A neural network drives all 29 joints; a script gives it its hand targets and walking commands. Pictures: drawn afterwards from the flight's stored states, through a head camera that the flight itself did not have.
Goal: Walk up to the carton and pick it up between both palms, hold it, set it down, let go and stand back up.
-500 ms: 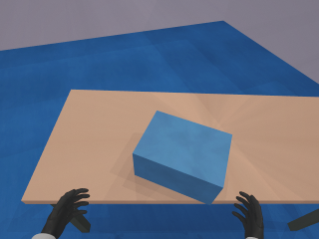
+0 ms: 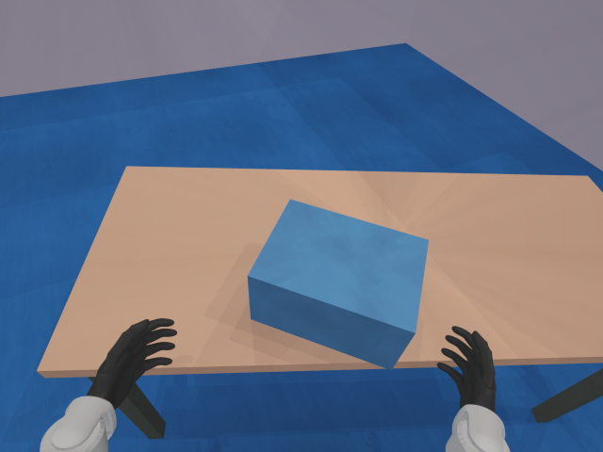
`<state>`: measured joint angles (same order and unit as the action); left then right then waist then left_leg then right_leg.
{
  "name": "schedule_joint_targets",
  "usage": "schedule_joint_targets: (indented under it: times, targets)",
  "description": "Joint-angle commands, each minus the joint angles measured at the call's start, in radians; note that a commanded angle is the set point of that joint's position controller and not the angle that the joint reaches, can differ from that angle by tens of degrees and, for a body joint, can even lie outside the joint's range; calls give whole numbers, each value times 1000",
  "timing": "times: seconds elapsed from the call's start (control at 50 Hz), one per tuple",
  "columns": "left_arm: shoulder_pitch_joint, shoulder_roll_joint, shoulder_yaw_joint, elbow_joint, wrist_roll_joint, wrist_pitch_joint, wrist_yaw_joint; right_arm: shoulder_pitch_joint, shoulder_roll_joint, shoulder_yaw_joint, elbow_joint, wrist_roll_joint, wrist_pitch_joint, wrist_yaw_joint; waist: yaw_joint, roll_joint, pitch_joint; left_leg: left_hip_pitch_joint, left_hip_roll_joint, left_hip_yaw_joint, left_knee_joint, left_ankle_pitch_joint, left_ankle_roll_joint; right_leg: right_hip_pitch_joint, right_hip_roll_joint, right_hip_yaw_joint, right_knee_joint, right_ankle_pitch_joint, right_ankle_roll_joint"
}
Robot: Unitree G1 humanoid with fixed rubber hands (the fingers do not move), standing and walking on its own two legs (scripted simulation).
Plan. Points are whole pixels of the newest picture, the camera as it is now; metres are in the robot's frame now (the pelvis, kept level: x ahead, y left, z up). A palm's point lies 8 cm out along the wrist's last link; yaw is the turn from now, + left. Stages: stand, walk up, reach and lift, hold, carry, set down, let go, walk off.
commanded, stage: reach and lift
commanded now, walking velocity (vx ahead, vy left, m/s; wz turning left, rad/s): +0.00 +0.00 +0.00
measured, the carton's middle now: (338, 280) +0.41 -0.08 -0.09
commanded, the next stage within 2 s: none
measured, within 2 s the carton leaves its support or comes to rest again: neither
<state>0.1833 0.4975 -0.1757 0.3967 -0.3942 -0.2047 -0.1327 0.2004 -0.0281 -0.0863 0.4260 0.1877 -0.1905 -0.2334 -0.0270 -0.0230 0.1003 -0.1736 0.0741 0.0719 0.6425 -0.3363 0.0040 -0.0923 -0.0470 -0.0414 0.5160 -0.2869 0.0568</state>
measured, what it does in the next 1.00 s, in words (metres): stands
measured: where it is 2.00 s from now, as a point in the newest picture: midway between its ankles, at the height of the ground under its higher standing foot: outside the picture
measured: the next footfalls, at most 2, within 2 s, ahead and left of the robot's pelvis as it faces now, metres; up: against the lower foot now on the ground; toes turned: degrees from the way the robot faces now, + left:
none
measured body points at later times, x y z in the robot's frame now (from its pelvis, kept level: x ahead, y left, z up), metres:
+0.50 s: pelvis +0.00 +0.00 +0.01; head +0.02 +0.01 +0.45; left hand +0.31 +0.21 +0.01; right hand +0.24 -0.25 +0.00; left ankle +0.02 +0.10 -0.73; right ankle +0.00 -0.16 -0.73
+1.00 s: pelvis +0.01 -0.02 +0.01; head +0.04 -0.01 +0.46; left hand +0.39 +0.17 +0.04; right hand +0.28 -0.28 +0.03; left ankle +0.02 +0.10 -0.73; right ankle +0.00 -0.16 -0.73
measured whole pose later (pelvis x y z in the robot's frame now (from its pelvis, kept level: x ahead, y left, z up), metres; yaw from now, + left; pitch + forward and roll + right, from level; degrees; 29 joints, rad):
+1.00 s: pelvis +0.01 -0.02 +0.01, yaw -2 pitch +0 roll -2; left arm -0.32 0.42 -0.06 0.60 -0.33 0.02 -0.13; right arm -0.14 -0.14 -0.05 0.46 0.29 -0.07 -0.26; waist -0.11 -0.01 0.05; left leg -0.23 0.09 0.10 0.49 -0.26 -0.02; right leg -0.18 -0.02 -0.01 0.40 -0.22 0.04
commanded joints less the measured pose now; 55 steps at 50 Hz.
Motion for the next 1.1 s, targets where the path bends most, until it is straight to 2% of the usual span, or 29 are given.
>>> schedule_joint_targets:
  times: [0.0,0.08,0.12,0.16,0.18,0.22,0.26,0.28,0.32,0.38,0.42,0.48,0.5,0.54,0.6,0.62,0.64,0.66,0.7,0.74,0.76,0.78,0.8,0.82,0.84,0.9,0.92,1.06,1.08]
  targets:
    - [-245,208,114,-112,-14,-12,12,-167,-111,-25,-238,-3,17,-12,-23,119,-80,20,-22,-84,-211,43,-58,-127,32,59,-116,66,-92]
    - [-404,224,124,-88,-27,29,0,-315,-159,-34,-272,25,84,-16,-25,128,-134,-19,2,-121,-247,-41,-50,-109,43,54,-86,54,-82]
    - [-393,207,146,-58,-10,44,4,-270,-148,-39,-239,16,97,-14,-32,133,-147,15,-15,-111,-230,27,-56,-104,39,63,-105,89,-90]
    - [-420,180,114,-71,-11,55,0,-301,-154,-44,-221,20,111,-18,-49,144,-111,33,-21,-94,-232,76,-65,-121,56,36,-114,106,-87]
    - [-494,185,101,-56,-10,58,-3,-349,-160,-73,-209,-1,113,-20,-85,157,-129,44,-10,-104,-239,12,-62,-120,56,37,-119,81,-88]
    - [-537,198,107,-66,-9,52,8,-403,-153,-56,-224,32,128,-12,-64,188,-160,36,2,-110,-242,1,-69,-144,53,34,-116,80,-88]
    - [-491,185,117,-58,-19,60,9,-381,-163,-48,-295,36,104,-8,-43,130,-228,69,-16,-106,-212,81,-53,-136,48,37,-121,134,-91]
    - [-494,196,123,-22,-11,56,8,-348,-150,-17,-234,38,112,-10,-41,143,-210,73,-21,-73,-215,118,-54,-138,44,43,-126,138,-83]
    - [-509,159,143,3,9,65,6,-386,-173,-27,-247,24,110,0,-17,100,-219,81,-14,-101,-220,126,-51,-133,50,43,-128,137,-85]
    - [-608,190,163,-39,10,58,19,-425,-189,-39,-250,52,95,1,-28,146,-275,105,-29,-71,-203,145,-52,-135,50,33,-124,136,-81]
    - [-577,168,140,-72,-1,53,27,-396,-208,-75,-228,45,85,3,-53,148,-302,153,-24,-80,-190,246,-69,-142,64,29,-120,213,-80]
    - [-549,172,166,-53,-2,72,17,-420,-211,-39,-291,49,68,-7,-37,101,-331,164,-32,-67,-173,326,-53,-117,64,32,-128,298,-74]
    - [-566,141,168,-17,-1,79,11,-417,-198,-30,-223,45,69,-13,-42,86,-305,149,-36,-65,-180,368,-58,-95,66,34,-130,332,-65]
    - [-643,202,188,-67,14,84,12,-434,-223,-40,-195,56,69,-12,-59,155,-348,199,-40,-59,-154,410,-73,-123,69,30,-134,353,-69]
    - [-600,156,193,-87,12,103,11,-442,-216,8,-255,89,61,-8,-40,99,-387,240,-34,-63,-144,481,-64,-134,77,25,-140,395,-64]
    - [-603,163,195,-104,21,92,8,-397,-210,-1,-256,68,56,-12,-62,117,-408,250,-47,-51,-142,488,-63,-109,78,36,-137,438,-59]
    - [-614,163,194,-109,22,100,6,-414,-228,-1,-270,73,49,-15,-55,94,-417,247,-46,-48,-151,485,-55,-85,69,43,-131,481,-51]
    - [-666,183,187,-92,11,109,-1,-458,-230,-10,-264,77,66,-25,-79,85,-406,240,-51,-53,-147,435,-57,-102,72,29,-140,450,-50]
    - [-619,163,232,-10,27,128,-16,-432,-209,14,-251,66,65,-27,-58,50,-348,196,-61,-34,-163,433,-46,-96,72,33,-141,495,-37]
    - [-725,143,178,-36,31,129,-7,-498,-213,-9,-209,68,68,-29,-82,128,-356,238,-46,-45,-164,412,-55,-146,77,27,-158,417,-55]
    - [-759,129,183,-36,31,142,-1,-524,-211,-4,-210,87,74,-22,-54,124,-394,225,-39,-47,-173,382,-52,-149,70,26,-163,375,-60]
    - [-774,142,171,-60,24,145,2,-542,-232,-39,-222,71,76,-21,-94,120,-379,237,-43,-46,-169,390,-56,-157,80,15,-164,394,-68]
    - [-775,130,171,-21,23,143,6,-523,-227,-24,-178,75,86,-16,-87,157,-391,235,-40,-48,-156,410,-71,-151,69,19,-159,397,-67]
    - [-790,127,179,-3,44,152,4,-566,-241,-33,-196,77,77,-20,-95,109,-442,274,-41,-48,-154,462,-58,-154,78,16,-163,452,-61]
    - [-786,140,188,-11,56,161,4,-543,-259,-23,-172,72,74,-28,-80,137,-441,288,-45,-34,-157,487,-69,-128,81,18,-157,488,-55]
    - [-829,148,203,41,37,166,-5,-621,-239,8,-204,97,67,-36,-83,46,-455,221,-62,-24,-150,503,-47,-76,73,25,-140,599,-27]
    - [-849,149,217,21,61,167,-1,-608,-251,8,-209,92,55,-31,-90,86,-516,238,-66,-30,-136,540,-57,-71,80,21,-128,629,-31]
    - [-1003,153,211,165,48,160,10,-737,-256,43,-98,119,110,-19,-81,92,-471,191,-66,-39,-157,419,-34,-107,72,24,-149,473,-45]
    - [-1039,180,211,216,41,157,4,-768,-276,35,-106,117,123,-18,-80,33,-483,160,-67,-36,-166,374,-20,-114,69,32,-152,447,-36]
